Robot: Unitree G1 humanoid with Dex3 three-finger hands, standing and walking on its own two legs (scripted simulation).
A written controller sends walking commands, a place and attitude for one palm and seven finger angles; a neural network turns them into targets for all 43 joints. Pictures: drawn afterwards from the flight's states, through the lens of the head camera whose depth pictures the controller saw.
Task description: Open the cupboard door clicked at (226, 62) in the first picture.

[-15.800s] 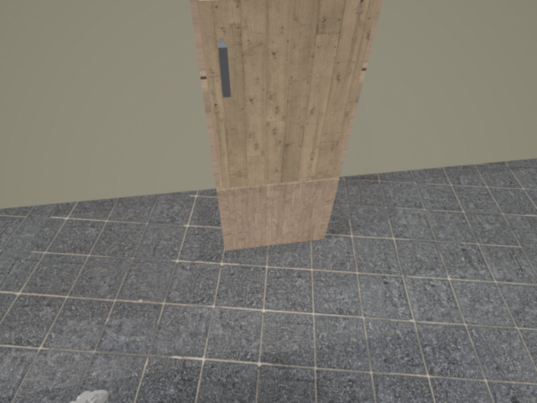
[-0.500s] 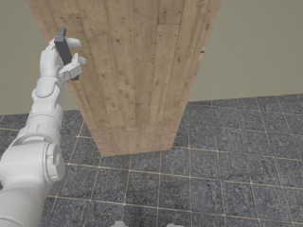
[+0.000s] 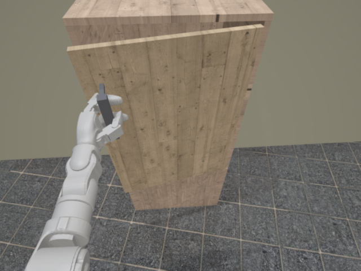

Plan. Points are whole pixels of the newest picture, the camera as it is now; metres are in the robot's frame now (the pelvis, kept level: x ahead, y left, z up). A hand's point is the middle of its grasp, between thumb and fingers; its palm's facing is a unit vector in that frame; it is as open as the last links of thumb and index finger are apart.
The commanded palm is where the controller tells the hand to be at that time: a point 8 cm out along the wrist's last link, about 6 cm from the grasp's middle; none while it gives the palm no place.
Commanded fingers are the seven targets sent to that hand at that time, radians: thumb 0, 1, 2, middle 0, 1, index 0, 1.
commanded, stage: pull the door open along its arc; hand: left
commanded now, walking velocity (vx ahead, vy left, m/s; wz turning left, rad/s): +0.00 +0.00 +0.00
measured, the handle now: (108, 112) +0.45 +0.18 +0.12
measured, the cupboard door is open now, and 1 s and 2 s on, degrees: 12 37 39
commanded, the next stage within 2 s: open thumb and fingers to let go in 0.50 s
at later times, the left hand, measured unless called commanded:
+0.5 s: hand (161, 180) +0.26 +0.04 +0.12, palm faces +0.33 -0.94 -0.01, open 5.7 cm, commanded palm +0.20 +0.07 +0.12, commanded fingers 0.00 0.90 0.90 -0.40 -1.35 -0.40 -1.35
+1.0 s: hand (160, 178) +0.27 +0.04 +0.12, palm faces +0.42 -0.91 -0.01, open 10.1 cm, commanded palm +0.22 +0.08 +0.12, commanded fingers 0.00 -0.50 0.30 -0.30 -1.20 -0.30 -1.20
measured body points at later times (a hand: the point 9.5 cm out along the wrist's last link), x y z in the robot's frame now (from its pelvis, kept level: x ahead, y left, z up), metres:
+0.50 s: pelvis -0.01 -0.03 +0.00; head -0.05 -0.05 +0.45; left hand +0.24 +0.09 +0.13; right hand +0.21 -0.20 -0.07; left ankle +0.00 +0.09 -0.72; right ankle -0.04 -0.10 -0.72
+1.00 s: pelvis -0.02 -0.05 +0.01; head -0.04 -0.08 +0.46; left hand +0.24 +0.09 +0.12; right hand +0.18 -0.25 -0.09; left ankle +0.00 +0.09 -0.72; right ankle -0.04 -0.10 -0.72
